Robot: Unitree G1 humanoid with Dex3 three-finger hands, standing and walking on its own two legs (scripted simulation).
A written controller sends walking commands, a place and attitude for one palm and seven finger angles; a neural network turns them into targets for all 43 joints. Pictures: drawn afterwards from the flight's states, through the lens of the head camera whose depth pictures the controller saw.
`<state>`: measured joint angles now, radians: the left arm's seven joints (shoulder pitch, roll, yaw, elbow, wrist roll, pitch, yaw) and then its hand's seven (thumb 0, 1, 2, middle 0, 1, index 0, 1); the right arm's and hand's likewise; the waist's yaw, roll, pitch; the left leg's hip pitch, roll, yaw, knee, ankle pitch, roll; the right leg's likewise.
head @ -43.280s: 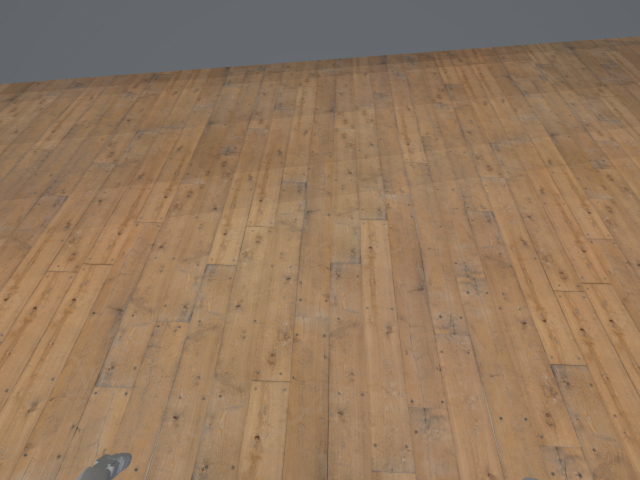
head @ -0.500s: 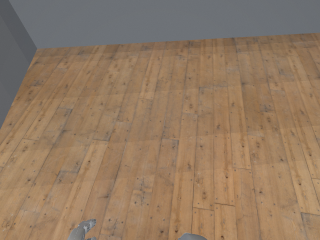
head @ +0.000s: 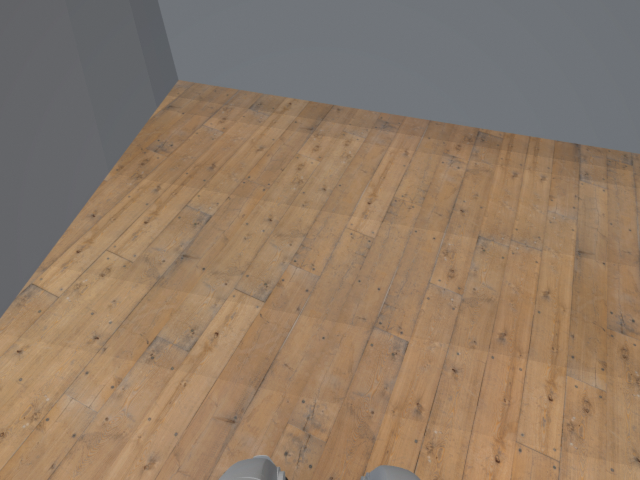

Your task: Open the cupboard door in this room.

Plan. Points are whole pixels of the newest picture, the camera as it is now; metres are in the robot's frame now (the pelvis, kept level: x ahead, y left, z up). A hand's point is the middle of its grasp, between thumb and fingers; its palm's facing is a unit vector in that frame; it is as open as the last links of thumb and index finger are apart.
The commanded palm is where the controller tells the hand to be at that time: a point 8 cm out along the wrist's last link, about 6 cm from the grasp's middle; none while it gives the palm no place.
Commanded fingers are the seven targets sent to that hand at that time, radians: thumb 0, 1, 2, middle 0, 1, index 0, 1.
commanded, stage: turn to face it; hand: left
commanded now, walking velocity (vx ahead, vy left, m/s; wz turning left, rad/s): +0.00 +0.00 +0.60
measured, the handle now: out of the picture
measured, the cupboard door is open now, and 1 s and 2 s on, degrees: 49 49 49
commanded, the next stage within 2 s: none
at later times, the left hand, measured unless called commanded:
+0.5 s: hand out of the picture +0.06 +0.13 -0.13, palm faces +0.28 -0.92 -0.28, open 7.4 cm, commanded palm none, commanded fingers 0.00 0.90 0.90 -0.20 -0.30 -0.20 -0.30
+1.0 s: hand out of the picture -0.01 +0.16 -0.14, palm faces +0.60 -0.75 -0.27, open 7.4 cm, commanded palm none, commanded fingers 0.00 0.90 0.90 -0.20 -0.30 -0.20 -0.30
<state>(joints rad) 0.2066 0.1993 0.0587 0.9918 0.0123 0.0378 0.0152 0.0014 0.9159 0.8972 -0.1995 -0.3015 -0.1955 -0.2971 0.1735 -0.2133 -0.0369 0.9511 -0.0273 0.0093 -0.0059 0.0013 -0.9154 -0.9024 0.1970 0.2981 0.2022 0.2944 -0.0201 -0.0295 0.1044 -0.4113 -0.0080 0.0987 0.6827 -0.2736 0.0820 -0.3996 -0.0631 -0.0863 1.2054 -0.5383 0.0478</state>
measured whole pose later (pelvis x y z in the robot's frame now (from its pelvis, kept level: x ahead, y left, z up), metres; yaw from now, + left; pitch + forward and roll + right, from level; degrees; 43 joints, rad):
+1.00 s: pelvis +0.05 -0.07 +0.02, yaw +36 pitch +0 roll +0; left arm 0.16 0.26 0.07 0.89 0.02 0.06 0.00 0.00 0.91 0.90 -0.20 -0.30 -0.19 -0.30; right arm 0.13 -0.22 -0.04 0.90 -0.03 0.04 0.01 0.00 -0.91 -0.90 0.20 0.30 0.21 0.30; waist 0.01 -0.01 0.10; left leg -0.28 0.00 -0.03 0.54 -0.27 0.01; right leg -0.48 -0.10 -0.01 1.00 -0.42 0.09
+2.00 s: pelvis +0.08 -0.10 +0.02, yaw +71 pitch +2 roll +0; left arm 0.10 0.22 0.06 0.87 0.01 0.04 0.01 0.00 0.91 0.90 -0.20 -0.30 -0.19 -0.30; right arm 0.22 -0.22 -0.06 0.94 -0.03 0.05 0.01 0.00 -0.90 -0.90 0.20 0.30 0.21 0.30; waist -0.04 0.02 0.09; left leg -0.33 -0.06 -0.11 0.52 -0.21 0.02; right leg -0.35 -0.03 -0.01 0.70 -0.38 0.08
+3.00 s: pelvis +0.10 -0.11 +0.01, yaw +105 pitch +1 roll +0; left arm 0.11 0.20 0.04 0.86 0.02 0.01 0.02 0.00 0.91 0.90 -0.20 -0.30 -0.20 -0.30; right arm 0.21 -0.24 -0.08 0.95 -0.02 0.07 0.01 0.00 -0.91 -0.90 0.20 0.30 0.21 0.30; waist -0.04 0.05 0.10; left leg -0.41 -0.07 -0.13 0.76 -0.42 -0.02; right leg -0.27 -0.02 -0.05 0.57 -0.31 0.01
